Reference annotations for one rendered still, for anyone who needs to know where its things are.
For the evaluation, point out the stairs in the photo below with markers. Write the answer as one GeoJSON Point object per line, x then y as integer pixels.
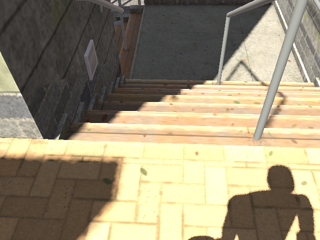
{"type": "Point", "coordinates": [202, 112]}
{"type": "Point", "coordinates": [131, 29]}

